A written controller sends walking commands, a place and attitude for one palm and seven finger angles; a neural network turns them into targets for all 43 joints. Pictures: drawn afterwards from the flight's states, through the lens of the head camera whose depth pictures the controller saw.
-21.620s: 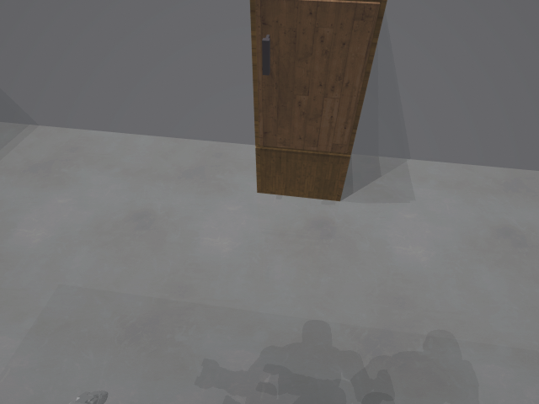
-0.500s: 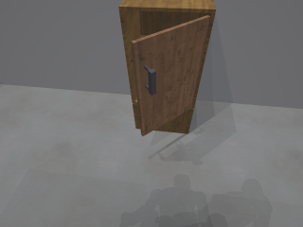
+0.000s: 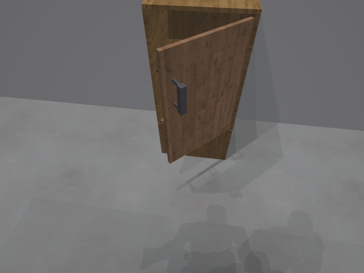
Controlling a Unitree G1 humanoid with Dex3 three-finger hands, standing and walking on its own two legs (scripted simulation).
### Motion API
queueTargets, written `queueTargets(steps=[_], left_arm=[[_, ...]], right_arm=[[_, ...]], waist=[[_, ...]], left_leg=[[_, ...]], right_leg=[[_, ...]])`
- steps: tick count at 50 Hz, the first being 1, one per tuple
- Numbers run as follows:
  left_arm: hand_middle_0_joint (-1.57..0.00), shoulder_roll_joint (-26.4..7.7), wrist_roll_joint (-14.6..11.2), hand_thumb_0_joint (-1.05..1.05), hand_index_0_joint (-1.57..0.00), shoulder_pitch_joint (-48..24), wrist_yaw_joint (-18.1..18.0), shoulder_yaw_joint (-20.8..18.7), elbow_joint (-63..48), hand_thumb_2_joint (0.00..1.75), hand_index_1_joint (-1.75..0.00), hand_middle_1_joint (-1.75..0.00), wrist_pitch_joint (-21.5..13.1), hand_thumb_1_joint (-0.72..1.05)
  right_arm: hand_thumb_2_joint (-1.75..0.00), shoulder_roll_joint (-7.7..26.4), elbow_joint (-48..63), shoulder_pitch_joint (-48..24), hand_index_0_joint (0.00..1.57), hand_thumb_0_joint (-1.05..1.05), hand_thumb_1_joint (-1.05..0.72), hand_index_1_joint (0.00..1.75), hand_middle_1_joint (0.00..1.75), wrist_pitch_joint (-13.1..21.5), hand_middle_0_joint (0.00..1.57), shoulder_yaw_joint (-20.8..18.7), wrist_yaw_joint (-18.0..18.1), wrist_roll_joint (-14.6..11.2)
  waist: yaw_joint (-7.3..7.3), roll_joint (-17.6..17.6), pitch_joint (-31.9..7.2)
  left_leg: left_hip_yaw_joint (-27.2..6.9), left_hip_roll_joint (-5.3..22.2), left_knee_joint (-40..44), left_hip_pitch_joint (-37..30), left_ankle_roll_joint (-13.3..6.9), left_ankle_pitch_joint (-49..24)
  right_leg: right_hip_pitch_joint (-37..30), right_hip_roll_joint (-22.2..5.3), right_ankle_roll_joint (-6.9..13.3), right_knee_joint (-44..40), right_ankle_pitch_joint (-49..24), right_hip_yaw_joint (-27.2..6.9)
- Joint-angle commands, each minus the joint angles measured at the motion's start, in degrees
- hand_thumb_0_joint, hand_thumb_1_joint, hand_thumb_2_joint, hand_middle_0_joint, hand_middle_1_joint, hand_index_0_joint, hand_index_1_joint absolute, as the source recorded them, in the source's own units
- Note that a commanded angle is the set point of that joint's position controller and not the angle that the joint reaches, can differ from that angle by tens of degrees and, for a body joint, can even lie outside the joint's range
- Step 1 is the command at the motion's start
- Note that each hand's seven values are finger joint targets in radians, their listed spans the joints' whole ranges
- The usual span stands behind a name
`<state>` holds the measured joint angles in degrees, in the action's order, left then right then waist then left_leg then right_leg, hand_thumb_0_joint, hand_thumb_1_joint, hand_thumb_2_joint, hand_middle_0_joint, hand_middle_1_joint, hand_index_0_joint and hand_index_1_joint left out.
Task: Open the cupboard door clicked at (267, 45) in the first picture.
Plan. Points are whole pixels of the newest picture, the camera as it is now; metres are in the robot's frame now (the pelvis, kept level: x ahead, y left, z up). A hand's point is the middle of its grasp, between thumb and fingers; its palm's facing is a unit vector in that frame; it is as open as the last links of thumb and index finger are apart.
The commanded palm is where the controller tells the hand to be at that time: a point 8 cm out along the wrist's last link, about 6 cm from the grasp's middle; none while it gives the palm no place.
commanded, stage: look to check the result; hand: left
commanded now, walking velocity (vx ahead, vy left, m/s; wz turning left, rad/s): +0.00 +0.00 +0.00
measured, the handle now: (178, 96) +0.66 +0.06 -0.02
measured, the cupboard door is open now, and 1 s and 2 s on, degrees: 43 43 43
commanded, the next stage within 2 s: walk to a spot facing it in 0.40 s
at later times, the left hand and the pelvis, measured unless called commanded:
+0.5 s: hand out of the picture +0.09 +0.22 -0.16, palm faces -0.01 -0.95 -0.32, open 7.4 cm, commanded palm none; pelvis +0.02 -0.01 +0.00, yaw +0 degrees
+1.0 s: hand out of the picture +0.11 +0.17 -0.18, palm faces -0.15 -0.96 -0.25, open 7.4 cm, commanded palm none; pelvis +0.01 -0.02 -0.02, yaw -11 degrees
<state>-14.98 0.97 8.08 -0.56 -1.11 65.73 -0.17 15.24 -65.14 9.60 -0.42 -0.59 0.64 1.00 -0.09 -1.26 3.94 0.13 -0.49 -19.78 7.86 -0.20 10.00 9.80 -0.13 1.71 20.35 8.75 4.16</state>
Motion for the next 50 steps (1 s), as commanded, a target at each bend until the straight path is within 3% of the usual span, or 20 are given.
queueTargets(steps=[1, 12, 26, 28, 30, 35, 37, 40, 41, 42, 43, 44, 45, 46, 47, 48, 49, 50], left_arm=[[-0.2, -10.63, -0.27, 0.0, -0.2, -1.34, -0.52, -1.59, -2.76, 0.9, -0.3, -0.3, -1.38, 0.9], [-0.2, -11.57, -0.35, 0.0, -0.2, -2.08, -0.59, -1.54, -2.53, 0.9, -0.3, -0.3, -1.68, 0.9], [-0.2, -11.9, -0.33, 0.0, -0.2, -2.9, -0.7, -1.63, -3.06, 0.9, -0.3, -0.3, -1.83, 0.9], [-0.2, -11.21, -0.31, 0.0, -0.2, -2.66, -0.69, -1.74, -3.46, 0.9, -0.3, -0.3, -1.53, 0.9], [-0.2, -7.26, -0.31, 0.0, -0.2, -0.75, -1.0, -1.3, -3.35, 0.9, -0.3, -0.3, -0.32, 0.9], [-0.2, -8.72, 0.17, 0.0, -0.2, 0.72, -0.52, -3.03, -6.94, 0.9, -0.3, -0.3, 1.72, 0.9], [-0.2, -8.61, 0.27, 0.0, -0.2, 0.65, -0.26, -3.58, -8.73, 0.9, -0.3, -0.3, 2.23, 0.9], [-0.2, -7.27, 0.34, 0.0, -0.2, 0.08, 0.24, -3.87, -11.15, 0.9, -0.3, -0.3, 2.69, 0.9], [-0.2, -6.3, 0.34, 0.0, -0.2, -0.19, 0.53, -3.93, -12.12, 0.9, -0.3, -0.3, 2.86, 0.9], [-0.2, -5.25, 0.26, 0.0, -0.2, 0.02, 0.83, -3.98, -12.74, 0.9, -0.3, -0.3, 3.06, 0.9], [-0.2, -4.5, 0.26, 0.0, -0.2, -0.17, 1.03, -4.17, -13.6, 0.9, -0.3, -0.3, 3.39, 0.9], [-0.2, -4.38, 0.23, 0.0, -0.2, -0.45, 1.02, -4.45, -14.29, 0.9, -0.3, -0.3, 3.76, 0.9], [-0.2, -3.59, 0.16, 0.0, -0.2, -0.47, 1.24, -4.57, -14.72, 0.9, -0.3, -0.3, 3.58, 0.9], [-0.2, -2.5, 0.14, 0.0, -0.2, 0.31, 1.5, -4.37, -14.93, 0.9, -0.3, -0.3, 3.3, 0.9], [-0.2, -1.87, 0.17, 0.0, -0.2, 1.97, 1.68, -4.28, -14.66, 0.9, -0.3, -0.3, 3.17, 0.9], [-0.2, -2.01, 0.12, 0.0, -0.2, 4.35, 1.76, -4.51, -14.21, 0.9, -0.3, -0.3, 3.02, 0.9], [-0.2, -3.13, 0.28, 0.0, -0.2, 7.85, 1.66, -4.96, -13.38, 0.9, -0.3, -0.3, 2.63, 0.9], [-0.2, -8.43, 0.89, 0.0, -0.2, 10.42, 0.9, -6.06, -13.04, 0.9, -0.3, -0.3, 2.01, 0.9]], right_arm=[[-0.9, 9.06, 2.37, 0.08, 0.2, 0.0, -0.9, 0.3, 0.3, 0.95, 0.2, -1.1, 0.52, 0.24], [-0.9, 10.27, 2.38, -1.23, 0.2, 0.0, -0.9, 0.3, 0.3, 1.16, 0.2, -1.0, 0.62, 0.16], [-0.9, 10.47, 2.53, -1.95, 0.2, 0.0, -0.9, 0.3, 0.3, 1.21, 0.2, -0.98, 0.62, 0.23], [-0.9, 9.82, 2.56, -1.31, 0.2, 0.0, -0.9, 0.3, 0.3, 1.12, 0.2, -1.07, 0.84, 0.3], [-0.9, 4.96, 2.24, 1.61, 0.2, 0.0, -0.9, 0.3, 0.3, 0.28, 0.2, -0.37, 1.14, 0.35], [-0.9, 5.81, 5.46, 4.18, 0.2, 0.0, -0.9, 0.3, 0.3, -0.88, 0.2, -2.18, 1.96, 0.22], [-0.9, 5.75, 6.8, 4.76, 0.2, 0.0, -0.9, 0.3, 0.3, -0.99, 0.2, -2.71, 2.21, 0.15], [-0.9, 6.39, 8.51, 5.32, 0.2, 0.0, -0.9, 0.3, 0.3, -0.84, 0.2, -3.38, 2.37, 0.4], [-0.9, 7.33, 8.95, 5.43, 0.2, 0.0, -0.9, 0.3, 0.3, -0.65, 0.2, -3.68, 2.47, 0.6], [-0.9, 8.59, 9.51, 5.21, 0.2, 0.0, -0.9, 0.3, 0.3, -0.47, 0.2, -4.09, 2.59, 0.86], [-0.9, 8.85, 9.96, 5.19, 0.2, 0.0, -0.9, 0.3, 0.3, -0.07, 0.2, -4.31, 2.69, 1.01], [-0.9, 8.68, 10.49, 5.11, 0.2, 0.0, -0.9, 0.3, 0.3, 0.15, 0.2, -4.07, 2.81, 1.12], [-0.9, 8.14, 10.86, 3.95, 0.2, 0.0, -0.9, 0.3, 0.3, 0.48, 0.2, -4.21, 2.85, 1.34], [-0.9, 8.34, 11.16, 3.47, 0.2, 0.0, -0.9, 0.3, 0.3, 0.68, 0.2, -4.27, 2.82, 1.5], [-0.9, 8.78, 11.21, 2.83, 0.2, 0.0, -0.9, 0.3, 0.3, 0.6, 0.2, -4.44, 2.74, 1.54], [-0.9, 8.87, 11.4, 2.6, 0.2, 0.0, -0.9, 0.3, 0.3, 0.44, 0.2, -4.51, 2.67, 1.36], [-0.9, 8.63, 11.77, 1.5, 0.2, 0.0, -0.9, 0.3, 0.3, 0.16, 0.2, -4.67, 2.54, 0.85], [-0.9, 5.73, 13.32, 1.46, 0.2, 0.0, -0.9, 0.3, 0.3, -0.28, 0.2, -4.62, 2.33, 0.0]], waist=[[0.46, 1.18, -3.15], [0.38, 1.09, -4.88], [0.36, 2.03, -4.93], [0.55, 1.19, -5.39], [0.86, 1.5, -5.29], [1.04, 4.6, -3.95], [1.29, 4.24, -4.21], [1.52, 0.34, -3.28], [1.48, -3.45, -2.44], [1.15, -7.71, -2.11], [0.97, -11.48, -2.05], [0.69, -10.87, -1.77], [-0.14, -7.64, -1.86], [-0.52, -6.23, -2.74], [-1.1, -7.13, -3.53], [-1.92, -6.34, -4.14], [-3.68, -1.48, -4.33], [-4.04, 13.37, -4.27]], left_leg=[[-5.17, 6.29, 3.85, 0.27, -1.13, -3.03], [-5.03, 6.77, 4.04, -1.15, -1.04, -6.7], [-4.72, 6.78, 4.47, -1.78, -0.76, -7.81], [-3.38, 7.22, 3.2, -2.89, -0.5, -8.68], [-1.15, 7.39, 0.68, -2.52, 0.21, -8.99], [2.55, 7.12, -5.09, 0.51, 0.16, -2.16], [2.79, 7.41, -6.51, 0.62, -0.15, -0.13], [-0.03, 10.75, -3.72, 0.16, -1.86, 2.24], [-2.8, 13.72, -1.14, -0.15, -3.25, 2.2], [-6.77, 18.44, 2.25, 0.68, -5.81, 0.99], [-9.38, 23.11, 4.82, 0.89, -9.2, -5.23], [-9.98, 25.22, 4.61, 0.79, -11.32, -9.26], [-7.68, 24.86, 1.99, 0.52, -11.32, -15.73], [-4.28, 23.61, -0.61, 0.54, -10.12, -20.55], [-0.89, 21.84, -3.26, 0.91, -8.23, -22.38], [1.56, 20.03, -6.74, 2.64, -6.12, -20.34], [4.26, 16.72, -13.5, 6.26, -3.13, -14.12], [9.56, 7.96, -26.09, 15.69, 1.46, 4.63]], right_leg=[[-1.13, -7.1, 1.15, -5.61, 2.42, -7.94], [-3.51, -7.37, 1.15, -5.01, -4.55, -7.54], [-4.67, -7.37, 0.98, -5.25, -7.39, -7.48], [-3.87, -7.37, 1.08, -4.43, -10.48, -8.31], [-2.76, -7.39, 0.68, -2.11, -14.61, -9.09], [1.2, -7.2, 2.15, 1.18, -14.14, -13.44], [3.51, -6.89, 2.76, 2.31, -12.59, -14.84], [8.96, -3.47, 1.68, 6.61, -6.64, -13.84], [11.64, -1.21, 0.88, 11.28, -4.24, -11.9], [13.3, 1.0, 0.06, 19.41, 1.51, -8.57], [15.41, 1.84, -0.82, 29.81, 16.08, -5.66], [17.24, 0.4, -1.06, 36.33, 21.4, -6.68], [16.95, -1.27, -0.98, 35.33, 21.89, -7.47], [14.09, -1.68, -0.91, 31.37, 21.7, -5.99], [10.46, -1.41, -0.88, 26.71, 19.56, -3.82], [5.72, -0.91, -0.81, 20.79, 14.34, -2.54], [0.28, -0.78, -0.31, 11.19, 4.28, -3.53], [-4.76, -10.7, 3.41, 0.01, -9.55, -20.6]])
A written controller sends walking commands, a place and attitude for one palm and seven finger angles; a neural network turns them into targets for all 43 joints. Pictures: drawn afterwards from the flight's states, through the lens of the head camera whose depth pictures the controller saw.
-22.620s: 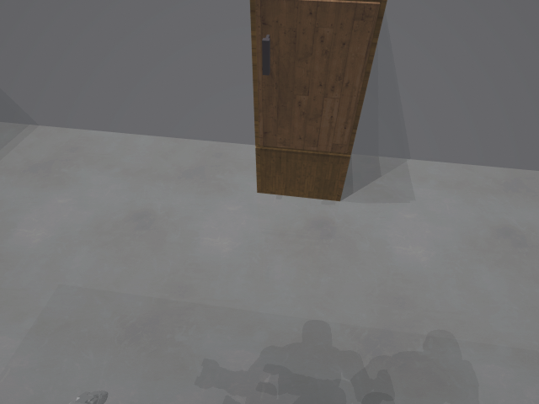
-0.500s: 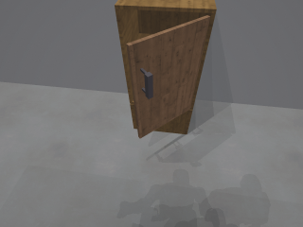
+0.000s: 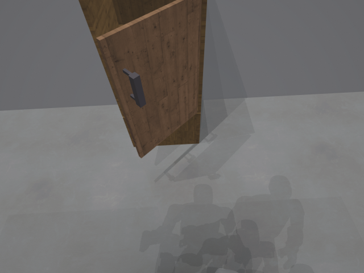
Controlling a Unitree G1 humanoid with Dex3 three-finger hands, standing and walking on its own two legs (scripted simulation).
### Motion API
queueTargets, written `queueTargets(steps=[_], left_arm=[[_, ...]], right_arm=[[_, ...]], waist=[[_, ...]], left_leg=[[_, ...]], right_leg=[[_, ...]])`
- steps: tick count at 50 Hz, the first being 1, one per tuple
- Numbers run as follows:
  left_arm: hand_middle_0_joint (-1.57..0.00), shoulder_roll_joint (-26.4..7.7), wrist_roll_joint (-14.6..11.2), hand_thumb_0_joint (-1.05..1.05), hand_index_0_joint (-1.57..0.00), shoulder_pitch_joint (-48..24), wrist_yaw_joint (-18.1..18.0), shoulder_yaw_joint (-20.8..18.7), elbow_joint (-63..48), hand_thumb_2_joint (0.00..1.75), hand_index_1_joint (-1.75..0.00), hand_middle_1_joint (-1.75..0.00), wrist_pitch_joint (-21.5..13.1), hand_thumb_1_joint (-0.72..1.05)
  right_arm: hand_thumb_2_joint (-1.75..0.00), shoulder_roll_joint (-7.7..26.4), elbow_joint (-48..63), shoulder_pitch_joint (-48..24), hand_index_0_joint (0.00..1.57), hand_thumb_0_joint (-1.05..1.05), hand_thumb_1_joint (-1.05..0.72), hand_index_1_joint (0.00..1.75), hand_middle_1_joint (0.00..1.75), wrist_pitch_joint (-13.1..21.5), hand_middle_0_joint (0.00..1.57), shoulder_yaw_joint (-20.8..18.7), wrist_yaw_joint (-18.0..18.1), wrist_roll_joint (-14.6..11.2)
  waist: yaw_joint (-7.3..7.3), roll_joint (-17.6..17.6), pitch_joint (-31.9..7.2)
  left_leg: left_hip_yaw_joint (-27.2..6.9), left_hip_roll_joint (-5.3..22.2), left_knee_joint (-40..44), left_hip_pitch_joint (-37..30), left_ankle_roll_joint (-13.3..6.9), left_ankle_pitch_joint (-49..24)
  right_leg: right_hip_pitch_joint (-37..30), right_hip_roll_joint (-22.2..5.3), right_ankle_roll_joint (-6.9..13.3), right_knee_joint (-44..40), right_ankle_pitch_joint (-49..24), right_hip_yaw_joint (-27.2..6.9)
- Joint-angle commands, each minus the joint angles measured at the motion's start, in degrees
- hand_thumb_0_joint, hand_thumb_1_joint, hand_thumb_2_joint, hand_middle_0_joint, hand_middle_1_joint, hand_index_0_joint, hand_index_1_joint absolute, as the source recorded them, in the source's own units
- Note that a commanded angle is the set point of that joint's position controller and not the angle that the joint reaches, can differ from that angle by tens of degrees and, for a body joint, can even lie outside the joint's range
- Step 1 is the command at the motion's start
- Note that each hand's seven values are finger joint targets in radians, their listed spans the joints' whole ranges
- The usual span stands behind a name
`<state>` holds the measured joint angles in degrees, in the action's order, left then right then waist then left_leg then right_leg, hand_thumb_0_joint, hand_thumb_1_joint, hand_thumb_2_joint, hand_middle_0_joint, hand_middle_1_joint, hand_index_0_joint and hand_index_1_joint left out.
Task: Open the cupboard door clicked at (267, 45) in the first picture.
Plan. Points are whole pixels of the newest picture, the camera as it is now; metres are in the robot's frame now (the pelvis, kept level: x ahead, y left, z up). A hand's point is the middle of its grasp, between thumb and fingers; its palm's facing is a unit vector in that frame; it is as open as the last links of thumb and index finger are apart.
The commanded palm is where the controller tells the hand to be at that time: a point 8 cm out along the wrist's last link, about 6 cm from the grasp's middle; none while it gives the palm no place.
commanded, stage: walk to a spot facing it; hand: left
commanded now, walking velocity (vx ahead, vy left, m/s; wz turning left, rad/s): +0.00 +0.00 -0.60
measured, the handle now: (133, 87) +0.63 +0.20 +0.00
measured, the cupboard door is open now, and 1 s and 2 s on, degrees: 43 43 43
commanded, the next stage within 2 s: none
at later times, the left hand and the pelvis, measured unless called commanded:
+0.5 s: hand (108, 269) +0.14 +0.20 -0.16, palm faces -0.20 -0.95 -0.24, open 7.4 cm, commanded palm none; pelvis +0.00 +0.01 +0.01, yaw -15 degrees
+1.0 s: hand (147, 243) +0.20 +0.12 -0.16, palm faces -0.54 -0.82 -0.20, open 7.4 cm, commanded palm none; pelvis +0.00 +0.00 +0.01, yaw -34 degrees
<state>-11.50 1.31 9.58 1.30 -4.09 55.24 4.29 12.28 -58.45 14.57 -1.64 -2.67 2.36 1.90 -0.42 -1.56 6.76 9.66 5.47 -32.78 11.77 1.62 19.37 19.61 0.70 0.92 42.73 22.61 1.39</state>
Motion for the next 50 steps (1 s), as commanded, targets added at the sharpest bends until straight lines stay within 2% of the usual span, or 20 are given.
queueTargets(steps=[1, 3, 6, 15, 16, 18, 19, 22, 29, 30, 31, 32, 33, 35, 41, 42, 43, 44, 47, 50], left_arm=[[-0.2, -16.04, 0.13, 0.0, -0.2, 10.03, -1.62, -3.76, -2.37, 0.9, -0.3, -0.3, -2.54, 0.9], [-0.2, -13.97, 0.22, 0.0, -0.2, 4.94, -2.29, -3.69, -4.4, 0.9, -0.3, -0.3, -2.2, 0.9], [-0.2, -11.39, 0.24, 0.0, -0.2, 2.05, -2.7, -3.06, -5.64, 0.9, -0.3, -0.3, -2.71, 0.9], [-0.2, -12.73, 0.09, 0.0, -0.2, 1.72, -1.96, -3.37, -5.96, 0.9, -0.3, -0.3, -2.23, 0.9], [-0.2, -11.52, -0.32, 0.0, -0.2, 0.11, -1.85, -3.06, -6.52, 0.9, -0.3, -0.3, -2.1, 0.9], [-0.2, -7.59, -0.92, 0.0, -0.2, -0.28, -0.55, -1.99, -9.44, 0.9, -0.3, -0.3, -2.22, 0.9], [-0.2, -9.22, -0.33, 0.0, -0.2, -1.32, 0.01, -2.25, -11.16, 0.9, -0.3, -0.3, -2.72, 0.9], [-0.2, -7.47, -0.22, 0.0, -0.2, -2.11, 0.38, -2.11, -8.91, 0.9, -0.3, -0.3, -2.21, 0.9], [-0.2, -8.1, -0.35, 0.0, -0.2, 2.46, 1.13, -1.82, -8.53, 0.9, -0.3, -0.3, -2.31, 0.9], [-0.2, -11.57, -0.05, 0.0, -0.2, 6.2, 0.71, -2.62, -7.6, 0.9, -0.3, -0.3, -2.68, 0.9], [-0.2, -18.67, 0.5, 0.0, -0.2, 9.01, -0.39, -3.94, -6.97, 0.9, -0.3, -0.3, -3.14, 0.9], [-0.2, -20.74, -0.27, 0.0, -0.2, 11.33, -0.88, -3.98, -6.72, 0.9, -0.3, -0.3, -3.01, 0.9], [-0.2, -19.68, 0.03, 0.0, -0.2, 6.41, -1.01, -3.94, -7.91, 0.9, -0.3, -0.3, -2.33, 0.9], [-0.2, -15.79, 0.6, 0.0, -0.2, 0.22, -1.86, -3.32, -9.57, 0.9, -0.3, -0.3, -2.11, 0.9], [-0.2, -13.27, -0.34, 0.0, -0.2, -3.37, -1.28, -2.24, -9.71, 0.9, -0.3, -0.3, -1.6, 0.9], [-0.2, -9.52, -0.96, 0.0, -0.2, -2.86, -0.69, -1.35, -10.9, 0.9, -0.3, -0.3, -1.22, 0.9], [-0.2, -9.22, -0.87, 0.0, -0.2, -3.72, -0.17, -1.3, -12.22, 0.9, -0.3, -0.3, -1.28, 0.9], [-0.2, -10.48, -0.38, 0.0, -0.2, -3.97, 0.25, -1.54, -12.37, 0.9, -0.3, -0.3, -1.81, 0.9], [-0.2, -7.72, -0.18, 0.0, -0.2, -4.14, 1.16, -1.5, -10.09, 0.9, -0.3, -0.3, -1.54, 0.9], [-0.2, -6.06, -0.39, 0.0, -0.2, -4.6, 1.42, -0.6, -10.01, 0.9, -0.3, -0.3, -1.75, 0.9]], right_arm=[[-0.9, 6.52, 8.48, -5.44, 0.2, 0.0, -0.9, 0.3, 0.3, 0.41, 0.2, -2.13, 0.13, -1.32], [-0.9, 6.54, 8.14, -6.29, 0.2, 0.0, -0.9, 0.3, 0.3, -0.12, 0.2, -2.35, -0.01, -1.1], [-0.9, 5.21, 7.88, -5.65, 0.2, 0.0, -0.9, 0.3, 0.3, 0.04, 0.2, -1.95, -0.35, -1.04], [-0.9, 4.91, 8.82, -2.67, 0.2, 0.0, -0.9, 0.3, 0.3, 1.16, 0.2, -1.61, 0.23, -2.02], [-0.9, 6.31, 8.11, 0.1, 0.2, 0.0, -0.9, 0.3, 0.3, 1.67, 0.2, -1.85, 0.6, -1.92], [-0.9, 15.33, 9.64, 0.61, 0.2, 0.0, -0.9, 0.3, 0.3, 2.18, 0.2, -3.2, 1.21, -0.21], [-0.9, 16.15, 11.37, -1.01, 0.2, 0.0, -0.9, 0.3, 0.3, 2.02, 0.2, -3.1, 1.4, -0.15], [-0.9, 11.08, 10.71, -2.64, 0.2, 0.0, -0.9, 0.3, 0.3, 2.54, 0.2, -2.04, 1.02, 0.54], [-0.9, 13.44, 11.26, -3.34, 0.2, 0.0, -0.9, 0.3, 0.3, 1.55, 0.2, -2.98, -0.01, -0.08], [-0.9, 12.0, 12.05, -4.11, 0.2, 0.0, -0.9, 0.3, 0.3, 1.4, 0.2, -3.01, -0.24, -0.56], [-0.9, 6.57, 14.44, -5.17, 0.2, 0.0, -0.9, 0.3, 0.3, 1.36, 0.2, -1.75, -0.58, -1.34], [-0.9, 8.79, 14.91, -5.78, 0.2, 0.0, -0.9, 0.3, 0.3, 0.74, 0.2, -1.42, -0.19, -1.54], [-0.9, 7.96, 14.76, -6.82, 0.2, 0.0, -0.9, 0.3, 0.3, 0.75, 0.2, -1.59, -0.59, -1.69], [-0.9, 8.63, 13.14, -6.1, 0.2, 0.0, -0.9, 0.3, 0.3, 0.55, 0.2, -1.84, -0.64, -1.28], [-0.9, 7.43, 8.46, 4.99, 0.2, 0.0, -0.9, 0.3, 0.3, 1.55, 0.2, -1.26, -0.25, -1.48], [-0.9, 12.88, 8.83, 5.58, 0.2, 0.0, -0.9, 0.3, 0.3, 2.16, 0.2, -2.16, 0.05, -0.44], [-0.9, 17.2, 10.08, 5.68, 0.2, 0.0, -0.9, 0.3, 0.3, 2.41, 0.2, -2.81, 0.56, 0.22], [-0.9, 17.02, 11.19, 3.96, 0.2, 0.0, -0.9, 0.3, 0.3, 2.77, 0.2, -2.6, 0.16, 0.27], [-0.9, 12.97, 10.72, -0.8, 0.2, 0.0, -0.9, 0.3, 0.3, 3.0, 0.2, -1.73, 0.32, 0.52], [-0.9, 12.67, 9.45, 2.74, 0.2, 0.0, -0.9, 0.3, 0.3, 2.62, 0.2, -1.95, 0.35, 0.52]], waist=[[-4.87, 19.68, -6.17], [-2.08, 13.26, -4.9], [-0.15, 8.3, -8.09], [1.33, 9.5, -10.43], [3.09, 6.82, -11.0], [2.84, -16.34, -9.17], [2.26, -8.2, -7.24], [0.72, -10.03, -7.89], [-1.22, -7.15, -8.57], [-3.17, -0.29, -8.96], [-4.32, 20.33, -10.19], [-6.34, 18.98, -11.16], [-3.92, 16.06, -7.44], [-1.37, 18.42, -8.21], [4.18, 4.88, -9.94], [3.99, -10.73, -8.22], [4.1, -15.96, -7.31], [3.32, -7.97, -7.28], [0.36, -9.67, -5.34], [2.4, -13.04, -9.24]], left_leg=[[-2.66, -3.67, -26.27, 17.8, 1.04, 17.55], [-10.85, -1.62, -34.85, 21.16, 0.39, 11.84], [-10.51, -1.33, -30.96, 17.26, 1.14, 6.36], [-9.8, -5.06, 1.34, 1.93, 0.3, 0.01], [-10.96, -2.7, 9.43, -6.85, -0.43, -3.87], [-34.68, 22.61, 19.77, -11.4, -11.32, -11.55], [-34.13, 24.73, 17.42, -2.65, -14.93, -13.71], [-16.48, 13.25, 9.03, -7.6, -10.6, -44.54], [-7.14, 10.15, 0.01, 1.48, -4.1, -28.22], [-3.98, 6.62, -8.94, 8.96, -0.92, -17.38], [0.18, -2.63, -23.56, 21.65, 2.47, 13.51], [-8.32, -1.43, -31.55, 21.22, 1.5, 19.77], [-9.47, -0.68, -34.11, 21.39, 1.34, 16.64], [-9.93, -0.21, -31.98, 18.51, 1.39, 11.67], [-8.53, -1.99, 7.07, -6.43, 0.45, -2.73], [-24.92, 10.86, 17.41, -8.95, -4.14, 2.8], [-36.37, 23.41, 22.23, -4.03, -10.63, 1.65], [-37.08, 24.93, 20.99, 1.17, -14.12, 1.67], [-15.83, 14.26, 13.64, -0.45, -9.14, -24.73], [-7.43, 11.67, 7.66, -6.52, -6.78, -39.21]], right_leg=[[-12.99, -21.58, 11.0, -26.7, -33.0, -31.15], [-8.66, -16.84, 13.22, -25.77, -17.16, -30.65], [-7.85, -13.32, 11.12, -23.65, -21.87, -24.37], [-6.03, -8.4, 7.17, -18.95, -26.86, -26.44], [0.73, -5.97, 4.3, -16.01, -22.52, -23.89], [16.42, 3.68, -2.62, 7.27, 11.33, -5.59], [14.03, -0.22, -3.59, 15.08, 10.8, -5.47], [14.98, -0.66, -3.94, 21.32, 7.73, -2.83], [-8.33, 0.92, -1.23, -9.61, -8.14, 3.87], [-16.53, -4.15, 1.07, -16.46, -21.0, -3.53], [-22.51, -20.33, 8.33, -22.26, -38.52, -27.4], [-17.93, -23.91, 14.07, -23.39, -33.88, -30.74], [-10.89, -19.96, 14.53, -24.09, -17.24, -30.3], [-6.94, -15.03, 11.62, -22.84, -16.58, -24.73], [6.75, -6.76, 3.84, -14.68, -11.59, -19.09], [15.66, 1.2, -0.12, -3.33, 0.45, -11.56], [16.74, 2.67, -2.68, 11.59, 11.78, -3.78], [14.01, -1.2, -2.38, 17.89, 9.91, -6.28], [12.96, -2.1, -3.69, 19.21, 5.63, -1.44], [6.78, -0.36, -2.91, 7.05, 4.7, 3.72]])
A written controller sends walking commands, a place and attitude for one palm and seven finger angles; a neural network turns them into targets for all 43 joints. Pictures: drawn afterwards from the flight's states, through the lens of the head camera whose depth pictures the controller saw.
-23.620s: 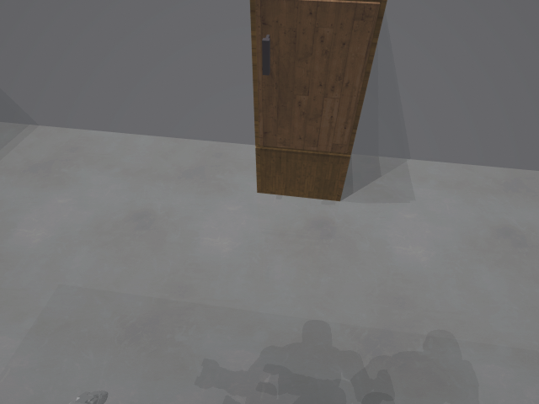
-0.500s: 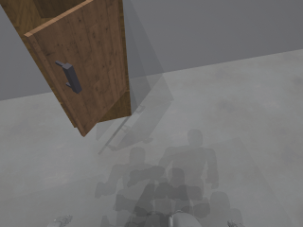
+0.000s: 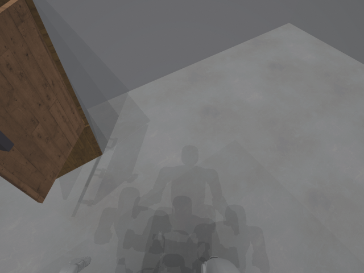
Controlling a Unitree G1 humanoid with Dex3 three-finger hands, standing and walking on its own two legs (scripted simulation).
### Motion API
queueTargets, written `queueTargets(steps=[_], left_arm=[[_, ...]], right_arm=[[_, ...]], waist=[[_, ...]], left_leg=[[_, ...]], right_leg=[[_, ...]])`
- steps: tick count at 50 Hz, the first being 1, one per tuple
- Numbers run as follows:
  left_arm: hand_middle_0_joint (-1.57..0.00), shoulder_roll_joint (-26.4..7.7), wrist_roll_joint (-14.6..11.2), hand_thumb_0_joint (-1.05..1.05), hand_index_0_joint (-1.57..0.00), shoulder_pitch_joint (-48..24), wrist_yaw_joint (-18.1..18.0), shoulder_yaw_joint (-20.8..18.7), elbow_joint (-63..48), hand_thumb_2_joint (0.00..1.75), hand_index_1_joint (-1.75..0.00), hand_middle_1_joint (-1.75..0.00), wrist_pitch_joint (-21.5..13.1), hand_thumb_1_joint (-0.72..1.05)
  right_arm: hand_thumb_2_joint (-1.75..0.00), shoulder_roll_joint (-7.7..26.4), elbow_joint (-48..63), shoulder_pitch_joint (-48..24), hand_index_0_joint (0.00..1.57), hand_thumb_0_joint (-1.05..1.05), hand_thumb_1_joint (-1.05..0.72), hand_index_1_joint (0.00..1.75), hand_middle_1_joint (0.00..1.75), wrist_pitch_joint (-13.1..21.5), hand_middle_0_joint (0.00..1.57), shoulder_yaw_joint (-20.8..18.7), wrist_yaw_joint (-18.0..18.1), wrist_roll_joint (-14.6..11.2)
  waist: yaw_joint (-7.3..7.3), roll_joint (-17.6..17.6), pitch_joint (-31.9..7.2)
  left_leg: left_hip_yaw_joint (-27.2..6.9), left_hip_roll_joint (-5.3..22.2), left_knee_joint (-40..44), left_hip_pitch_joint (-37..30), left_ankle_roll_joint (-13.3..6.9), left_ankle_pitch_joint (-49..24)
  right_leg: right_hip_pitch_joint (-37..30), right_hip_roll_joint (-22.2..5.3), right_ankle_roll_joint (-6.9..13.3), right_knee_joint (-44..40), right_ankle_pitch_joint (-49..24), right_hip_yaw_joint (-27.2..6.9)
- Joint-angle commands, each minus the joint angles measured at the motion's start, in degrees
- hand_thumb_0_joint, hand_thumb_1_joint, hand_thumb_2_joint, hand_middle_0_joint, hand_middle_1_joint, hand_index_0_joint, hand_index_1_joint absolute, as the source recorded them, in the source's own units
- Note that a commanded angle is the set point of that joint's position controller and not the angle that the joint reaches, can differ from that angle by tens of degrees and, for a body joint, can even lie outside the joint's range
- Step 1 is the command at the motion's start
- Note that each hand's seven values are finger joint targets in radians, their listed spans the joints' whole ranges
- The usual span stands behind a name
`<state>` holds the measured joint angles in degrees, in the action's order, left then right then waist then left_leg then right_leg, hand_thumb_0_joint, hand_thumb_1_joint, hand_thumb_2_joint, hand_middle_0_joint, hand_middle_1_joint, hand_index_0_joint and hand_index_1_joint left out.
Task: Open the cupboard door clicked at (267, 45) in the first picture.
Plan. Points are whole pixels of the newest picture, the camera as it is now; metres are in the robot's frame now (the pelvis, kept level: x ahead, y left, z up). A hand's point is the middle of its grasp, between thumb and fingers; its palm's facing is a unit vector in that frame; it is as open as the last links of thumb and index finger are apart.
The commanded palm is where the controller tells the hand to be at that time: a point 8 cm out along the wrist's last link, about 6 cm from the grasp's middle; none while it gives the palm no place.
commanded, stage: walk to a spot facing it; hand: left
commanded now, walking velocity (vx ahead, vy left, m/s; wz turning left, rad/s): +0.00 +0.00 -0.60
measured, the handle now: out of the picture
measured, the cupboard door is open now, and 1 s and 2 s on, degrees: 43 43 43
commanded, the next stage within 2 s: turn to face it in 1.56 s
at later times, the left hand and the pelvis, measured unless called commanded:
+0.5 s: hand (118, 254) +0.17 +0.17 -0.17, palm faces -0.30 -0.93 -0.20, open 7.4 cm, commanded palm none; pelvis +0.06 -0.02 +0.00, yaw -20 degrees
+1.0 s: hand (193, 183) +0.38 -0.02 -0.17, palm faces -0.55 -0.82 -0.16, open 7.3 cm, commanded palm none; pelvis +0.22 -0.13 +0.00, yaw -33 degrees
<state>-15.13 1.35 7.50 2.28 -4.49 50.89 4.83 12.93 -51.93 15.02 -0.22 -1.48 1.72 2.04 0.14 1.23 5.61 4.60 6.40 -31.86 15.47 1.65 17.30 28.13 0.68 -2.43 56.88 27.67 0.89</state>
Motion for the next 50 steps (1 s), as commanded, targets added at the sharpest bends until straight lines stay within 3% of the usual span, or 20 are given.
queueTargets(steps=[1, 4, 5, 6, 7, 10, 18, 19, 20, 21, 22, 25, 28, 32, 35, 36, 37, 39, 42, 50], left_arm=[[-0.2, -2.39, -0.49, 0.0, -0.2, -2.89, 0.36, -0.14, -5.8, 0.9, -0.3, -0.3, -2.53, 0.9], [-0.2, -4.26, -0.55, 0.0, -0.2, 2.42, -0.09, -0.69, -4.43, 0.9, -0.3, -0.3, -3.07, 0.9], [-0.2, -8.4, -0.07, 0.0, -0.2, 6.95, -0.6, -1.74, -3.03, 0.9, -0.3, -0.3, -3.51, 0.9], [-0.2, -14.97, 0.32, 0.0, -0.2, 10.87, -1.52, -3.19, -1.62, 0.9, -0.3, -0.3, -3.83, 0.9], [-0.2, -16.63, -0.58, 0.0, -0.2, 13.21, -1.88, -3.22, -1.33, 0.9, -0.3, -0.3, -3.65, 0.9], [-0.2, -10.59, 0.06, 0.0, -0.2, 4.78, -2.75, -2.62, -3.29, 0.9, -0.3, -0.3, -4.09, 0.9], [-0.2, -10.06, 0.11, 0.0, -0.2, 1.88, -1.24, -2.55, -3.02, 0.9, -0.3, -0.3, -5.14, 0.9], [-0.2, -7.92, 0.08, 0.0, -0.2, 1.02, -1.01, -2.08, -3.46, 0.9, -0.3, -0.3, -5.21, 0.9], [-0.2, -3.45, -0.43, 0.0, -0.2, 0.51, -0.49, -1.08, -5.2, 0.9, -0.3, -0.3, -5.0, 0.9], [-0.2, -2.97, -0.7, 0.0, -0.2, -3.19, -0.05, -1.05, -8.0, 0.9, -0.3, -0.3, -5.39, 0.9], [-0.2, -4.5, -0.24, 0.0, -0.2, -6.17, 1.06, -1.86, -9.45, 0.9, -0.3, -0.3, -6.13, 0.9], [-0.2, -2.05, 0.62, 0.0, -0.2, -4.19, 1.91, -1.48, -5.88, 0.9, -0.3, -0.3, -5.65, 0.9], [-0.2, 0.34, 0.27, 0.0, -0.2, -4.66, 2.62, -0.12, -5.26, 0.9, -0.3, -0.3, -5.01, 0.9], [-0.2, 0.02, 0.17, 0.0, -0.2, -6.83, 2.52, 0.25, -4.96, 0.9, -0.3, -0.3, -4.83, 0.9], [-0.2, -4.11, 0.39, 0.0, -0.2, 5.27, 1.75, -1.17, -0.89, 0.9, -0.3, -0.3, -5.33, 0.9], [-0.2, -10.02, 0.64, 0.0, -0.2, 15.65, 0.81, -2.88, 2.12, 0.9, -0.3, -0.3, -6.03, 0.9], [-0.2, -15.76, -0.32, 0.0, -0.2, 21.73, -0.18, -4.17, 3.64, 0.9, -0.3, -0.3, -6.11, 0.9], [-0.2, -13.02, -0.68, 0.0, -0.2, 11.18, -1.67, -3.14, 0.95, 0.9, -0.3, -0.3, -5.52, 0.9], [-0.2, -7.09, 0.16, 0.0, -0.2, 2.01, -1.99, -1.46, -1.38, 0.9, -0.3, -0.3, -6.65, 0.9], [-0.2, -4.15, -0.33, 0.0, -0.2, 2.43, -0.88, -1.2, 1.29, 0.9, -0.3, -0.3, -6.88, 0.9]], right_arm=[[-0.9, 12.36, 2.44, 3.84, 0.2, 0.0, -0.9, 0.3, 0.3, 1.13, 0.2, -3.39, 0.86, 0.25], [-0.9, 13.15, 2.84, 2.31, 0.2, 0.0, -0.9, 0.3, 0.3, 0.61, 0.2, -3.9, 0.29, -0.41], [-0.9, 10.91, 3.93, 1.0, 0.2, 0.0, -0.9, 0.3, 0.3, 0.35, 0.2, -3.81, 0.05, -0.99], [-0.9, 5.69, 7.18, -2.62, 0.2, 0.0, -0.9, 0.3, 0.3, 0.24, 0.2, -2.43, -0.33, -1.45], [-0.9, 7.6, 8.06, -4.23, 0.2, 0.0, -0.9, 0.3, 0.3, -0.3, 0.2, -2.07, -0.04, -1.39], [-0.9, 7.52, 6.7, -6.9, 0.2, 0.0, -0.9, 0.3, 0.3, 0.24, 0.2, -2.93, -0.96, -0.96], [-0.9, 5.11, 4.43, -0.2, 0.2, 0.0, -0.9, 0.3, 0.3, 1.75, 0.2, -3.03, -1.84, -1.02], [-0.9, 6.79, 2.92, 4.14, 0.2, 0.0, -0.9, 0.3, 0.3, 2.3, 0.2, -3.41, -1.18, -1.1], [-0.9, 12.34, 1.49, 10.3, 0.2, 0.0, -0.9, 0.3, 0.3, 2.9, 0.2, -4.43, -0.31, -0.07], [-0.9, 16.7, 1.02, 15.59, 0.2, 0.0, -0.9, 0.3, 0.3, 3.31, 0.2, -5.03, 0.49, 0.68], [-0.9, 17.32, 1.84, 13.45, 0.2, 0.0, -0.9, 0.3, 0.3, 3.66, 0.2, -5.05, 0.67, 0.5], [-0.9, 10.07, 2.21, 6.23, 0.2, 0.0, -0.9, 0.3, 0.3, 4.54, 0.2, -2.84, -0.09, 0.44], [-0.9, 8.86, 0.53, 7.83, 0.2, 0.0, -0.9, 0.3, 0.3, 4.82, 0.2, -2.41, -0.17, 0.29], [-0.9, 10.02, -0.92, 9.25, 0.2, 0.0, -0.9, 0.3, 0.3, 4.19, 0.2, -2.7, -0.65, 0.5], [-0.9, 9.52, -0.85, 5.76, 0.2, 0.0, -0.9, 0.3, 0.3, 3.57, 0.2, -2.39, -0.97, 0.03], [-0.9, 6.79, 0.81, 3.42, 0.2, 0.0, -0.9, 0.3, 0.3, 3.71, 0.2, -1.66, -1.55, -1.06], [-0.9, 4.48, 4.22, -0.85, 0.2, 0.0, -0.9, 0.3, 0.3, 3.8, 0.2, -1.25, -1.54, -1.81], [-0.9, 6.59, 3.83, -3.31, 0.2, 0.0, -0.9, 0.3, 0.3, 3.34, 0.2, -2.31, -1.63, -1.22], [-0.9, 4.4, -0.72, 1.84, 0.2, 0.0, -0.9, 0.3, 0.3, 1.89, 0.2, -2.26, -1.93, -0.28], [-0.9, 4.26, -3.76, 10.26, 0.2, 0.0, -0.9, 0.3, 0.3, 3.82, 0.2, -2.58, -1.85, -0.13]], waist=[[2.41, -14.9, -9.14], [-0.47, -11.52, -9.32], [-2.59, -1.84, -11.24], [-5.07, 18.03, -10.4], [-7.45, 15.53, -9.83], [-2.7, 10.89, -6.24], [2.1, 7.39, -3.67], [4.24, 2.14, -5.04], [7.11, -14.2, -6.18], [8.91, -19.95, -6.4], [7.51, -7.97, -4.23], [2.71, -10.87, -0.48], [2.43, -12.46, -4.46], [2.98, -11.15, -4.48], [-4.32, -5.46, -7.7], [-9.49, 8.15, -12.33], [-11.46, 19.51, -13.66], [-6.05, 8.76, -6.69], [0.55, 8.84, -4.87], [4.92, -3.23, -4.6]], left_leg=[[-2.02, 11.2, 5.59, -11.69, -6.66, -38.56], [0.65, 10.83, -0.95, -5.81, -3.1, -29.99], [4.44, 7.11, -10.1, 4.09, 0.2, -15.39], [7.23, -1.86, -23.26, 20.14, 3.11, 19.57], [-1.45, -0.76, -30.13, 21.66, 2.13, 22.27], [-4.27, 0.37, -31.58, 21.27, 2.31, 11.58], [1.1, -5.8, 0.0, -6.46, 1.58, 0.67], [-0.93, -3.51, 6.34, -16.23, 0.87, 2.45], [-18.38, 9.85, 15.53, -23.83, -3.17, 18.04], [-36.3, 24.65, 24.08, -22.32, -10.02, 27.69], [-37.47, 26.05, 24.66, -16.9, -13.91, 24.36], [-17.03, 16.31, 21.35, -11.08, -8.74, 4.06], [-1.72, 11.16, 17.47, -12.39, -5.98, -12.89], [2.24, 12.45, 15.92, -8.17, -5.73, -12.97], [6.63, 8.99, -1.48, 1.78, -2.68, -15.48], [11.28, 3.79, -19.61, 15.98, -0.14, -7.24], [6.47, -2.6, -36.64, 27.97, 1.13, 20.27], [-3.96, 3.11, -41.46, 29.41, 0.76, 13.98], [-2.66, 3.7, -29.7, 15.42, 1.59, 5.03], [0.58, -0.18, 4.51, -12.13, 0.45, -0.89]], right_leg=[[-3.73, 0.2, 0.92, -10.79, -0.96, 4.89], [-16.99, 0.41, 2.6, -28.24, -14.5, 4.85], [-28.28, -6.41, 5.32, -33.95, -25.79, -4.44], [-34.51, -21.77, 12.46, -38.37, -35.89, -25.75], [-29.54, -24.05, 17.11, -39.69, -25.51, -29.05], [-22.35, -16.08, 15.48, -39.59, -12.26, -24.2], [-3.08, -7.94, 11.24, -38.7, 5.29, -21.08], [3.61, -5.14, 8.94, -32.85, 5.12, -19.01], [14.66, 2.31, 5.57, -16.62, 7.31, -11.09], [19.54, 2.5, 2.87, -0.74, 8.3, -2.57], [19.46, -2.82, 2.87, 5.32, 4.35, -4.38], [17.81, -5.92, 2.01, 9.48, -7.15, -2.52], [9.95, -5.13, 1.75, -2.79, -10.36, 2.5], [-2.49, -2.37, 2.91, -15.38, -11.03, 7.17], [-26.24, 0.56, 5.67, -24.49, -12.33, 7.37], [-41.79, -10.53, 10.41, -30.59, -1.51, -8.15], [-43.44, -25.07, 16.63, -42.36, -1.65, -34.11], [-27.88, -24.42, 18.63, -46.46, 16.13, -33.5], [-11.54, -16.66, 13.92, -45.82, -0.24, -15.75], [-1.54, -6.71, 9.34, -32.01, 1.17, -7.31]])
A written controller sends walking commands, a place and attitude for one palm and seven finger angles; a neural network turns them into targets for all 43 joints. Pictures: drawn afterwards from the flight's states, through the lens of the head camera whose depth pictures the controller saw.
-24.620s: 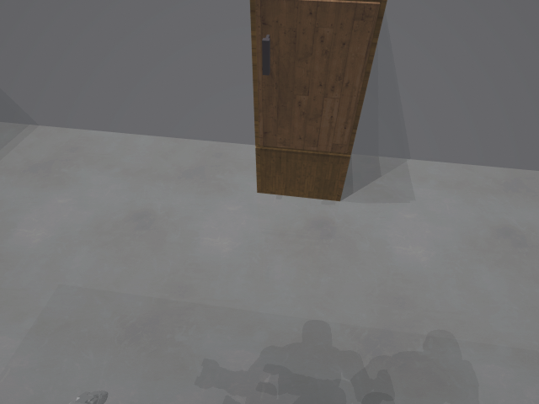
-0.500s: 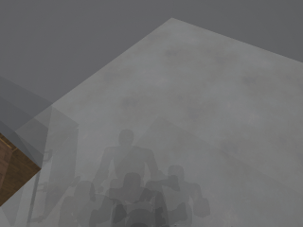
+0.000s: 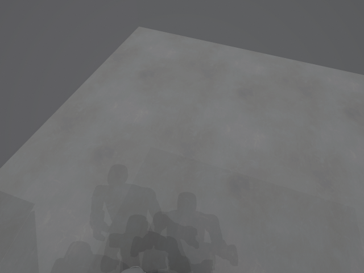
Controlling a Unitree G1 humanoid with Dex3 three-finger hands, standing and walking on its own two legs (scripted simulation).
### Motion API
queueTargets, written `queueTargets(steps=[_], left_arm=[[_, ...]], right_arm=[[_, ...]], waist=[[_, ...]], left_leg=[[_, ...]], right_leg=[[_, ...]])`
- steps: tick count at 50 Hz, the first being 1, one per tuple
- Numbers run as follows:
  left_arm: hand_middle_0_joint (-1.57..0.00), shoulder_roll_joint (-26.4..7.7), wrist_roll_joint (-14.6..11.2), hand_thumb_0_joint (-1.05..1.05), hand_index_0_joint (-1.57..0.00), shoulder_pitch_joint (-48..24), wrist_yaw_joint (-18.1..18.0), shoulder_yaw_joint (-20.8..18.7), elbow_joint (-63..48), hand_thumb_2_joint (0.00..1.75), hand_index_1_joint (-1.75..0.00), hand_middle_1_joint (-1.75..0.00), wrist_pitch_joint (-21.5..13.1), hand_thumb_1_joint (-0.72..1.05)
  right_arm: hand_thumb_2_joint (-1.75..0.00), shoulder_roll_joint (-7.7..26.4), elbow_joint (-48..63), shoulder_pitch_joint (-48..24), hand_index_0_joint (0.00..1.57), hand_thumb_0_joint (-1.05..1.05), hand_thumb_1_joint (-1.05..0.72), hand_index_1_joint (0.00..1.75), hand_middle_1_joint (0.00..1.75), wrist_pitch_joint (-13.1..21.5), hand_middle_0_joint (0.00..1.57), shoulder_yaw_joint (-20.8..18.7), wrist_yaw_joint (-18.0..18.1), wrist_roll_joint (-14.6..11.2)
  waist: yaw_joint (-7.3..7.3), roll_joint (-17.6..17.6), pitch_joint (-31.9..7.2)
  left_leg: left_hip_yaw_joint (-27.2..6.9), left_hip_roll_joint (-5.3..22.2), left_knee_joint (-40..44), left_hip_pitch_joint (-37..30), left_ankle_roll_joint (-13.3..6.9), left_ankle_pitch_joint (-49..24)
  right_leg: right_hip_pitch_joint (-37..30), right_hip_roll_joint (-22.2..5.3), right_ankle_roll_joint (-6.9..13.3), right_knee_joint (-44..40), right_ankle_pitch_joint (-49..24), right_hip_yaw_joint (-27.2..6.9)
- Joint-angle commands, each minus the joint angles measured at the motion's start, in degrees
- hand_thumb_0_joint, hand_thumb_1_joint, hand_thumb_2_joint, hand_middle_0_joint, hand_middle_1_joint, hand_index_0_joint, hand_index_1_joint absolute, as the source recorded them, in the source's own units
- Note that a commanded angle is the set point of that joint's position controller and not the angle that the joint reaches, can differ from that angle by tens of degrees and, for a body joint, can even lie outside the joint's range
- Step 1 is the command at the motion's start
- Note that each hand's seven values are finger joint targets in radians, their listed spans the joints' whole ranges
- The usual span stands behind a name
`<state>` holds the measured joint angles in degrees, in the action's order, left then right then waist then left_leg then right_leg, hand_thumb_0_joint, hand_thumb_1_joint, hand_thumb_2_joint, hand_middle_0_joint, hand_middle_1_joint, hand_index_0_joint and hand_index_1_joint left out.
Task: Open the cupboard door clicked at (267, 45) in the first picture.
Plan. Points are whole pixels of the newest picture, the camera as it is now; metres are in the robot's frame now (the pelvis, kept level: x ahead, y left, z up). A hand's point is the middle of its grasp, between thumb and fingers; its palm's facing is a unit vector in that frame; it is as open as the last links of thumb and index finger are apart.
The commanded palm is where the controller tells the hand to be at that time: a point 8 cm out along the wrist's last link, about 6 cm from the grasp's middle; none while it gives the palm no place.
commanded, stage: walk to a spot facing it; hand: left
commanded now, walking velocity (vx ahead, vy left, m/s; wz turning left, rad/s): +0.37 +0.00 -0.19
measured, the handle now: out of the picture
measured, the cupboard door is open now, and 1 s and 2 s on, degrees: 43 43 43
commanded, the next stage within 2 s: turn to face it in 0.56 s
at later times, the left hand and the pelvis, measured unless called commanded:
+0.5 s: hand (134, 209) +0.31 +0.14 -0.17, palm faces -0.04 -0.98 -0.19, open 7.3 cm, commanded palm none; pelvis +0.23 -0.04 +0.00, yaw -5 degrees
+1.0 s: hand (150, 151) +0.51 +0.12 -0.16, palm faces +0.10 -0.98 -0.19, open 7.3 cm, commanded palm none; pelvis +0.42 -0.07 +0.00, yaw +4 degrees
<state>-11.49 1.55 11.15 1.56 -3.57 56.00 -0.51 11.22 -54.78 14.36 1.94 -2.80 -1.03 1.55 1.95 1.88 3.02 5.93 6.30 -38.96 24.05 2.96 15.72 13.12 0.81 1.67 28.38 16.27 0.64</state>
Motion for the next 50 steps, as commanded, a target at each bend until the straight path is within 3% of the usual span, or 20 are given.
queueTargets(steps=[1, 2, 3, 9, 12, 14, 15, 16, 17, 21, 29, 31, 32, 34, 37, 40, 41, 43, 44, 50], left_arm=[[-0.2, -3.92, -0.76, 0.0, -0.2, -0.99, 0.15, -1.27, -4.87, 0.9, -0.3, -0.3, -1.53, 0.9], [-0.2, -2.83, -0.93, 0.0, -0.2, -3.03, 0.29, -0.79, -6.86, 0.9, -0.3, -0.3, -2.1, 0.9], [-0.2, -3.77, -0.3, 0.0, -0.2, -6.45, 0.55, -1.21, -8.02, 0.9, -0.3, -0.3, -2.74, 0.9], [-0.2, -0.38, -0.18, 0.0, -0.2, -7.44, 1.63, 0.12, -4.84, 0.9, -0.3, -0.3, -1.97, 0.9], [-0.2, -0.74, -0.14, 0.0, -0.2, -5.74, 1.76, -0.03, -3.41, 0.9, -0.3, -0.3, -1.63, 0.9], [-0.2, -3.41, 0.0, 0.0, -0.2, 1.23, 1.4, -1.05, -1.09, 0.9, -0.3, -0.3, -1.77, 0.9], [-0.2, -6.66, 0.2, 0.0, -0.2, 8.84, 0.92, -2.11, 1.36, 0.9, -0.3, -0.3, -2.14, 0.9], [-0.2, -13.55, 0.36, 0.0, -0.2, 17.84, 0.06, -3.95, 3.7, 0.9, -0.3, -0.3, -2.34, 0.9], [-0.2, -15.48, -0.86, 0.0, -0.2, 19.55, -0.35, -4.21, 4.11, 0.9, -0.3, -0.3, -2.0, 0.9], [-0.2, -6.44, -0.15, 0.0, -0.2, 5.64, -1.87, -1.73, 0.82, 0.9, -0.3, -0.3, -2.56, 0.9], [-0.2, -6.95, -0.71, 0.0, -0.2, 5.22, -0.96, -1.88, 2.92, 0.9, -0.3, -0.3, -3.15, 0.9], [-0.2, -1.74, -1.02, 0.0, -0.2, 5.31, -0.6, -0.55, 0.49, 0.9, -0.3, -0.3, -2.82, 0.9], [-0.2, -2.8, -0.47, 0.0, -0.2, 1.25, -0.74, -0.39, -1.74, 0.9, -0.3, -0.3, -3.15, 0.9], [-0.2, -2.81, -0.31, 0.0, -0.2, -3.37, -0.88, -0.36, -2.17, 0.9, -0.3, -0.3, -3.21, 0.9], [-0.2, -0.5, -0.5, 0.0, -0.2, -0.17, -0.33, 0.45, -0.25, 0.9, -0.3, -0.3, -2.17, 0.9], [-0.2, -1.88, -0.51, 0.0, -0.2, 6.64, -0.43, -0.08, 2.19, 0.9, -0.3, -0.3, -1.97, 0.9], [-0.2, -4.67, -0.44, 0.0, -0.2, 7.99, -0.9, -0.77, 2.36, 0.9, -0.3, -0.3, -2.05, 0.9], [-0.2, -13.38, -0.04, 0.0, -0.2, 10.68, -1.73, -2.59, 1.76, 0.9, -0.3, -0.3, -1.47, 0.9], [-0.2, -13.13, 0.1, 0.0, -0.2, 9.6, -2.13, -2.66, 0.71, 0.9, -0.3, -0.3, -1.12, 0.9], [-0.2, -9.44, 0.13, 0.0, -0.2, 4.41, -3.04, -2.28, -1.3, 0.9, -0.3, -0.3, -1.29, 0.9]], right_arm=[[-0.9, 11.2, -2.18, 16.96, 0.2, 0.0, -0.9, 0.3, 0.3, 2.13, 0.2, -2.4, 1.44, 1.19], [-0.9, 14.73, -2.58, 21.69, 0.2, 0.0, -0.9, 0.3, 0.3, 2.05, 0.2, -2.97, 2.15, 1.78], [-0.9, 14.66, -1.91, 20.11, 0.2, 0.0, -0.9, 0.3, 0.3, 1.88, 0.2, -3.07, 1.98, 1.59], [-0.9, 7.48, -3.17, 12.77, 0.2, 0.0, -0.9, 0.3, 0.3, 3.42, 0.2, -1.25, 2.27, 1.16], [-0.9, 8.55, -3.92, 11.85, 0.2, 0.0, -0.9, 0.3, 0.3, 2.42, 0.2, -1.35, 1.84, 0.84], [-0.9, 7.85, -4.05, 9.89, 0.2, 0.0, -0.9, 0.3, 0.3, 1.76, 0.2, -1.14, 1.56, 0.54], [-0.9, 6.7, -3.6, 8.17, 0.2, 0.0, -0.9, 0.3, 0.3, 1.79, 0.2, -0.74, 1.34, -0.07], [-0.9, 2.83, -1.47, 6.05, 0.2, 0.0, -0.9, 0.3, 0.3, 1.98, 0.2, 0.07, 0.82, -0.98], [-0.9, 4.0, 0.94, 0.91, 0.2, 0.0, -0.9, 0.3, 0.3, 1.81, 0.2, -0.22, 0.89, -0.82], [-0.9, 2.59, -1.83, 0.37, 0.2, 0.0, -0.9, 0.3, 0.3, 0.57, 0.2, -0.9, 0.61, 0.1], [-0.9, 2.76, -3.72, 6.53, 0.2, 0.0, -0.9, 0.3, 0.3, 1.78, 0.2, -0.99, 0.01, 0.16], [-0.9, 13.34, -6.19, 19.47, 0.2, 0.0, -0.9, 0.3, 0.3, 2.14, 0.2, -3.24, 1.43, 1.35], [-0.9, 14.17, -5.84, 20.85, 0.2, 0.0, -0.9, 0.3, 0.3, 1.48, 0.2, -3.25, 1.8, 1.32], [-0.9, 9.92, -4.28, 13.83, 0.2, 0.0, -0.9, 0.3, 0.3, 1.72, 0.2, -2.01, 2.19, 0.9], [-0.9, 7.57, -3.49, 6.67, 0.2, 0.0, -0.9, 0.3, 0.3, 2.15, 0.2, -0.63, 2.7, 0.83], [-0.9, 8.48, -2.61, 1.8, 0.2, 0.0, -0.9, 0.3, 0.3, 0.87, 0.2, -1.15, 2.66, -0.32], [-0.9, 7.33, -1.83, 0.38, 0.2, 0.0, -0.9, 0.3, 0.3, 0.5, 0.2, -1.07, 2.38, -0.72], [-0.9, 3.76, 0.75, -1.34, 0.2, 0.0, -0.9, 0.3, 0.3, -0.8, 0.2, -0.62, 1.51, -0.78], [-0.9, 3.76, 1.54, -2.81, 0.2, 0.0, -0.9, 0.3, 0.3, -1.33, 0.2, -0.92, 1.36, -0.79], [-0.9, 0.69, 1.22, -4.82, 0.2, 0.0, -0.9, 0.3, 0.3, -2.26, 0.2, -0.27, 0.2, -0.94]], waist=[[5.57, -16.86, -3.21], [7.16, -21.02, -4.42], [6.46, -12.61, -1.82], [1.54, -11.3, -2.42], [0.62, -10.59, -2.77], [-3.31, -5.91, -4.0], [-7.35, -0.07, -6.68], [-11.32, 15.82, -9.13], [-12.25, 15.73, -6.5], [-3.2, 8.28, 0.49], [1.18, -2.46, -1.87], [6.09, -20.01, -7.67], [6.93, -15.29, -5.97], [3.88, -13.89, 0.02], [-0.25, -10.88, -3.32], [-3.46, -8.59, -7.06], [-4.47, -2.77, -6.24], [-6.52, 16.07, -5.52], [-6.94, 11.67, -4.17], [-3.76, 9.21, -2.46]], left_leg=[[-18.56, 10.75, 19.85, -26.79, -5.49, 11.5], [-35.25, 22.53, 28.89, -29.04, -12.39, 19.9], [-37.9, 24.11, 29.83, -24.51, -15.59, 21.07], [-2.1, 10.85, 22.88, -21.66, -7.29, -22.02], [-0.51, 10.81, 22.5, -15.85, -7.41, -12.02], [1.68, 8.42, 14.92, -10.43, -5.32, -7.75], [5.32, 5.06, 3.98, -2.41, -3.51, -6.81], [9.2, -1.98, -13.69, 12.26, -1.23, 7.35], [1.76, -2.05, -26.1, 18.43, -1.73, 21.13], [-4.15, 4.68, -21.93, 10.27, -0.9, 8.15], [2.72, -1.63, 11.44, -16.54, -1.38, -6.37], [-25.63, 18.6, 21.59, -31.4, -11.42, 0.75], [-32.46, 23.12, 24.75, -29.3, -15.9, 2.94], [-26.18, 19.87, 23.93, -19.66, -14.91, -10.13], [-10.16, 11.35, 19.49, -14.06, -10.71, -31.86], [-7.1, 4.9, 12.88, -7.89, -7.11, -19.89], [-6.1, 2.29, 10.45, -2.15, -4.92, -10.26], [0.74, -5.32, -8.7, 7.57, -0.81, 18.65], [-1.42, -4.38, -17.13, 7.65, -1.11, 20.99], [1.18, -2.96, -5.77, 5.13, 0.07, 10.84]], right_leg=[[22.44, -0.64, 2.29, 13.47, 12.34, -1.76], [29.27, 1.83, 0.51, 29.06, 16.88, 1.76], [31.73, -2.48, 1.2, 36.73, 14.36, -2.29], [20.87, -5.31, -0.75, 19.71, 3.14, 3.65], [8.46, -2.36, -0.36, 9.49, -1.46, 7.83], [-4.77, -0.5, 0.71, 2.73, -4.02, 8.21], [-17.21, -4.37, 2.95, 0.17, 0.6, 1.92], [-27.37, -18.85, 8.99, -8.4, 10.2, -20.0], [-24.49, -25.82, 13.22, -17.25, 13.09, -32.01], [-2.12, -19.74, 9.73, -17.59, 3.5, -13.74], [4.38, -10.66, 4.46, -5.66, -2.77, -1.26], [20.79, -0.5, -0.65, 23.85, 12.17, 7.5], [25.45, -0.83, -0.14, 35.18, 18.37, 2.49], [28.9, -5.98, -0.9, 41.53, 11.76, -0.95], [12.64, -6.14, -2.82, 19.82, 9.79, 3.01], [-3.59, -2.09, -3.57, 2.17, -5.29, 7.72], [-9.36, -5.13, -3.1, -2.19, -8.08, 4.2], [-11.31, -27.04, 5.96, -13.78, -8.94, -15.71], [-8.43, -29.13, 8.84, -13.74, -10.29, -15.84], [-11.45, -21.23, 3.52, -2.77, -43.85, 4.77]])
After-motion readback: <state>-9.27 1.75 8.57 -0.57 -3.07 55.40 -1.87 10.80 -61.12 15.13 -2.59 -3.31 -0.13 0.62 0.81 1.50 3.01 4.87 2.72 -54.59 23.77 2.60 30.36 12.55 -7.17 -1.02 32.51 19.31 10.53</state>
